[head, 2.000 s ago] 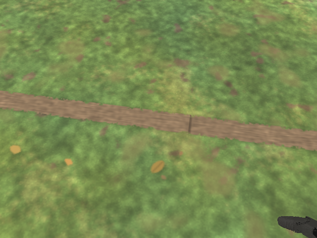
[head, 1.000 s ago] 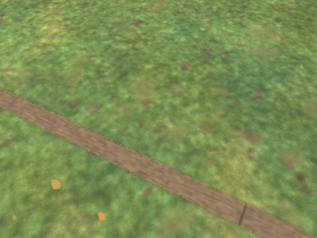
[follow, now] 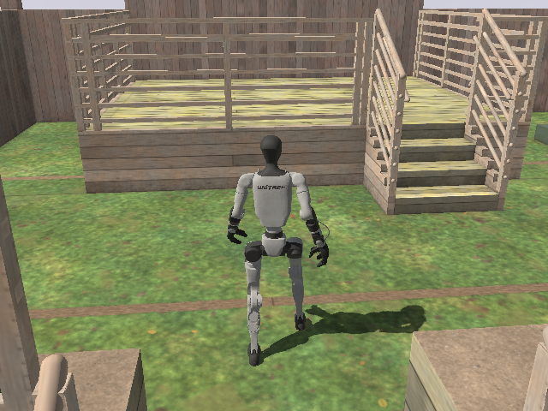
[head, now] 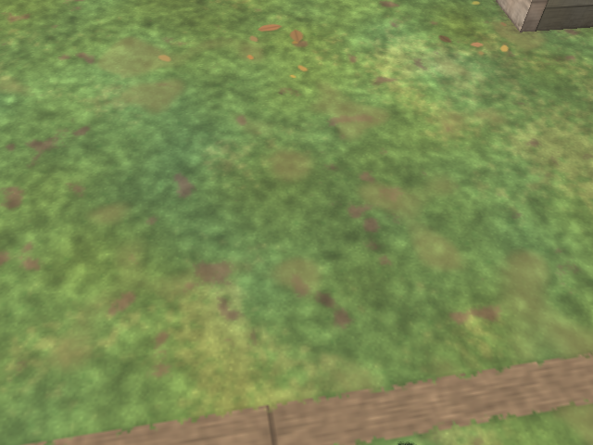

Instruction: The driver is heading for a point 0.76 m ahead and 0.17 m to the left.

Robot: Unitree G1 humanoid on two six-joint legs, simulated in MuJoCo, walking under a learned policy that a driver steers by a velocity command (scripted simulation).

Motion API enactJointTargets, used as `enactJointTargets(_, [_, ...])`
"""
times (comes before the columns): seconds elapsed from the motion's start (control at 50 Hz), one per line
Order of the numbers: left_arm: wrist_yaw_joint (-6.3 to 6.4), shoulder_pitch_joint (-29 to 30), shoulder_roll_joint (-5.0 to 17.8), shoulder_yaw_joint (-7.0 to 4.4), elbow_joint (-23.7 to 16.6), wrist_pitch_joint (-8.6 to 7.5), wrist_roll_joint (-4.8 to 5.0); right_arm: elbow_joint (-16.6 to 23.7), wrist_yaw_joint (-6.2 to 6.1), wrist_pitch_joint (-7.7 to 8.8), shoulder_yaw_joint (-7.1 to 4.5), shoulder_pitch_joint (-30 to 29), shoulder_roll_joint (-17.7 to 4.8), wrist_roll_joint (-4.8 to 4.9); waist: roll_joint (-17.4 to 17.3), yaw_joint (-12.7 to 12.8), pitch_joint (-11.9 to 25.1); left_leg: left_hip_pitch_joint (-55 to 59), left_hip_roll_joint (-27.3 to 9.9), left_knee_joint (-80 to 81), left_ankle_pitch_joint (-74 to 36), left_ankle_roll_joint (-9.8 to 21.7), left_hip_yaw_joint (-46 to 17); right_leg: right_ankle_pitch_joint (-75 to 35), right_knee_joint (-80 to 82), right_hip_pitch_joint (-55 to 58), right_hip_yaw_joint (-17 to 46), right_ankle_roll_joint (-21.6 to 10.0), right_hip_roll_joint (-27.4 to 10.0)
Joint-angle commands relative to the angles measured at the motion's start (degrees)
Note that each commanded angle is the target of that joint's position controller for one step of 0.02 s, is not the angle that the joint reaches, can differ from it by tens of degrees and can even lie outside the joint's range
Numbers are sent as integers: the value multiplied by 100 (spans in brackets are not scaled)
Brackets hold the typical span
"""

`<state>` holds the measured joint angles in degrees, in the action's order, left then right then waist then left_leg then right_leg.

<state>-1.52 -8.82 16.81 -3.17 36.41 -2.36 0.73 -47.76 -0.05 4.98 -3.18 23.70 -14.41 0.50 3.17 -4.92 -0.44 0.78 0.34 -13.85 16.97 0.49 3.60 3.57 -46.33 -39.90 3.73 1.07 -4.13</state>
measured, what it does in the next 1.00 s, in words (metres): walks ahead, turning left: right foot, then left foot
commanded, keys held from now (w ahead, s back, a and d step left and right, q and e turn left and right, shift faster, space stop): w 0.30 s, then w+q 0.68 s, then no key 0.02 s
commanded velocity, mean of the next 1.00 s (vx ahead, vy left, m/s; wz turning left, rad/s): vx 0.49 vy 0.00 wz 0.23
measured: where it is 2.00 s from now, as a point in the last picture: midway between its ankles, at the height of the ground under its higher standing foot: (245, 322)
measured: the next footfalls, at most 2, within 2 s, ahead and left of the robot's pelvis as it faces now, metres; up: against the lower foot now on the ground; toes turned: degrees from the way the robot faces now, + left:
right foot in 0.14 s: +0.26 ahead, -0.14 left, +0.00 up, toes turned -2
left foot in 0.68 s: +0.57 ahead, +0.09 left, +0.00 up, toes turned +10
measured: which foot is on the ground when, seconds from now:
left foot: down 0.00-0.14, up 0.16-0.66, down 0.68-1.00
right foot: up 0.00-0.12, down 0.14-0.70, up 0.72-1.00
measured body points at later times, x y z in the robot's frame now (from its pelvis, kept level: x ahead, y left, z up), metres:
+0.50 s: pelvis +0.29 -0.06 +0.00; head +0.31 -0.06 +0.45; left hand +0.33 +0.23 -0.11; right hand +0.47 -0.31 -0.10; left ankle +0.47 +0.11 -0.68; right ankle +0.22 -0.14 -0.74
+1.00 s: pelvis +0.58 +0.02 +0.00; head +0.62 +0.04 +0.45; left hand +0.70 +0.32 -0.08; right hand +0.74 -0.24 -0.10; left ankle +0.53 +0.08 -0.74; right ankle +0.80 -0.12 -0.68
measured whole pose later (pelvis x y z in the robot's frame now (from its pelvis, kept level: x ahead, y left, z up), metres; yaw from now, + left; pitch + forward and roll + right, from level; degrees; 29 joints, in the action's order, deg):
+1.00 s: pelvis +0.58 +0.02 +0.00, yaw +18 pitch +2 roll +0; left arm 0.0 -4.6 17.0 -2.2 38.2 -5.1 -0.8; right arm -40.4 -0.2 2.6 -3.2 18.5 -16.6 0.9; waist 1.8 -3.3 -2.3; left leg -9.9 6.7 -20.7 12.3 5.2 -7.2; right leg 2.2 -41.4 -38.3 6.1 4.2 -4.9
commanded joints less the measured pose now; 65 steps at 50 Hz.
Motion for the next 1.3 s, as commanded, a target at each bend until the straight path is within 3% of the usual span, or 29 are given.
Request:
enactJointTargets(0.02, [-117, 1029, 50, 67, -688, -169, 38, 252, -14, 37, -222, -113, -1118, 96, -819, -41, -529, -424, -1332, 581, -1765, 937, -666, -246, 860, 236, -441, -75, 96])
enactJointTargets(0.08, [-176, 1039, 284, -16, -762, -194, 65, 110, -9, -59, -244, -14, -1262, 148, -954, 169, -452, 75, -1578, 218, -2904, 832, -633, 241, 1372, 704, -543, -390, 279])
enactJointTargets(0.14, [-53, -951, 903, -349, -238, -141, 25, 100, -73, -118, -189, -70, -1253, 100, -932, 1307, 872, -690, -1179, -2311, -4791, 443, -100, 28, 1606, 3877, -590, -910, 464])
enactJointTargets(0.16, [31, -1786, 1562, -486, -124, -103, -125, 376, -42, -38, 22, 339, -646, -47, 338, 1305, 1994, -2853, -550, -4701, -2174, 97, 57, 315, 1451, 6386, 1711, -1644, -1206])
enactJointTargets(0.18, [15, -1937, 1412, -407, -50, -99, -63, 275, 14, 97, 114, 548, -458, -40, 1020, 1187, 2841, -3720, 111, -5816, 1645, 14, -859, 1266, 2503, 6743, 3922, -2118, -1931])
enactJointTargets(0.2, [4, -1617, 987, -275, -31, -118, -56, 403, 46, 155, -72, -100, -1042, 170, 629, 1237, 1919, -4340, -242, -6253, 1395, 85, -1027, 1575, 2742, 6105, 3334, -1801, -1662])
enactJointTargets(0.22, [5, -1169, 831, -215, -33, -130, -15, 566, 42, 186, -72, -570, -1073, 216, 442, 1088, 1040, -4513, -505, -6086, 830, 138, -791, 1161, 2868, 5167, 2459, -1619, -1439])
enactJointTargets(0.26, [-28, -576, 539, -123, -55, -170, -85, 547, 2, 133, -83, -671, -936, 45, 142, 656, 335, -3999, -857, -5513, 40, 88, -721, 240, 3223, 3718, 1429, -1461, -947])
enactJointTargets(0.34, [-30, -368, 505, -150, 129, -359, -83, 452, 6, -116, -29, -451, -612, 47, 152, 293, 76, -3698, -977, -5077, -580, -111, -710, -386, 3838, 2911, 609, -1555, -810])
enactJointTargets(0.54, [126, -1023, 833, -239, 719, -319, -53, 1092, 257, -50, 76, -2229, -459, 81, -204, 933, -529, -4082, -549, -2208, -2463, 111, -551, -811, 3964, 3933, -746, -1120, -940])
enactJointTargets(0.64, [257, -960, 1094, -321, 757, -60, -17, 1352, 399, -88, -61, -1992, -737, 42, 120, 603, 4, -3415, 29, -2050, -999, 537, 99, -4109, 2481, 4874, -1094, -811, -1068])
enactJointTargets(0.68, [354, -868, 1069, -280, 659, 20, -38, 1046, 298, -138, -362, -415, -1283, 63, -25, -253, 905, -1020, 297, -1726, -1198, 925, -60, -4276, 154, 3904, -1346, -486, -728])
enactJointTargets(0.7, [320, -1390, 501, -85, 400, -89, -193, 1000, 197, -169, -532, 170, -1944, 44, -1244, -84, 1686, 1362, -1154, -1794, -1165, 1768, -2523, -876, -2073, 1580, -1322, -129, -24])
enactJointTargets(0.72, [203, -1402, 312, 47, 330, -313, -196, 1100, 214, -126, -460, 127, -1822, 113, -1577, 35, 2489, 2436, -2000, -725, -334, 2568, -5278, 2984, -3393, 81, -163, 24, 932])
enactJointTargets(0.74, [97, -784, 803, -84, 208, -479, 51, 1108, 201, -115, -354, 75, -1426, 55, -1055, -225, 2032, 2203, -1829, -465, 23, 2184, -4687, 2644, -3570, -533, 407, -104, 513])
enactJointTargets(0.76, [72, -397, 791, -53, 58, -565, 142, 1124, 177, -102, -309, -205, -1244, 47, -696, -120, 1257, 1372, -1612, -405, -211, 1930, -3867, 2154, -3188, -635, 286, -198, 260])
enactJointTargets(0.78, [108, -265, 717, -44, 40, -592, 32, 1188, 167, -105, -265, -577, -1126, 46, -226, 146, 711, 428, -1377, -336, -827, 1767, -3265, 1825, -2609, -433, 203, -187, 32])
enactJointTargets(0.82, [144, -370, 756, -111, 47, -479, -126, 1346, 134, -109, -188, -980, -921, -42, -426, 507, 375, -679, -1051, -83, -1754, 1692, -2689, 1496, -2022, 276, 179, -66, -171])
enactJointTargets(0.88, [180, -433, 548, -63, 54, -317, -188, 1290, 55, -83, -225, -988, -1038, -10, -517, 623, 236, -1386, -846, 80, -2461, 1731, -2166, 1169, -1323, 496, -15, 225, -147])
enactJointTargets(0.98, [148, 694, 273, 57, -192, -343, -145, 1092, -76, -176, -276, -614, -1199, 71, -729, 190, 91, -1774, -376, -91, -1786, 1265, -1728, -680, 893, 1034, -144, 379, 265])
enactJointTargets(1.06, [33, 957, 462, -19, -245, -441, -137, 864, -141, -298, -249, -238, -1103, 68, -885, 51, 180, -1088, -574, -803, -2378, 1015, -2029, -980, 1697, 1267, -87, 184, 491])
enactJointTargets(1.12, [6, 379, 575, -115, -85, -515, -212, 900, -186, -359, -209, -502, -963, 17, -1014, 444, 414, -685, -563, -1701, -3075, 723, -2218, -1023, 2194, 1918, -149, -199, 500])
enactJointTargets(1.14, [34, 12, 733, -155, -35, -555, -300, 979, -176, -341, -156, -542, -798, -21, -872, 617, 760, -882, -254, -2359, -3005, 501, -2067, -2123, 2246, 2779, -20, -406, 175])
enactJointTargets(1.16, [64, -499, 1089, -208, -31, -564, -437, 1075, -160, -294, -53, -170, -538, -112, 69, 618, 1564, -1944, 194, -3827, -1134, 175, -1802, -4375, 1660, 4545, 1029, -1009, -981])
enactJointTargets(1.18, [34, -855, 1008, -227, 164, -435, -333, 885, -127, -272, 1, 722, -527, -20, 1397, 513, 2401, -3067, 714, -5379, 2369, -176, -1487, -4607, 1713, 5751, 2685, -1999, -2074])
enactJointTargets(1.2, [10, -846, 767, -176, 132, -336, -111, 755, -110, -324, -98, 731, -1018, 34, 763, 586, 2330, -3352, 402, -5914, 2281, -273, -1696, -2887, 1979, 5446, 3019, -1945, -2002])
enactJointTargets(1.22, [30, -512, 572, -112, 68, -264, -77, 840, -135, -423, -159, 62, -1170, 76, 307, 696, 1581, -3609, 243, -6108, 1881, -376, -1509, -1869, 2186, 4793, 2475, -1698, -1703])
enactJointTargets(1.26, [37, 194, 231, 65, 45, -174, -157, 996, -201, -620, -149, -580, -1011, -12, 5, 494, 704, -3329, -140, -5399, 1405, -448, -1271, -1130, 2590, 3318, 1658, -1424, -1196])
enactJointTargets(1.3, [31, 494, 308, 43, 130, -116, -223, 953, -218, -707, -60, -428, -633, -34, 430, 260, 429, -2434, -216, -4194, 1168, -488, -865, -1225, 2868, 2347, 916, -1243, -690])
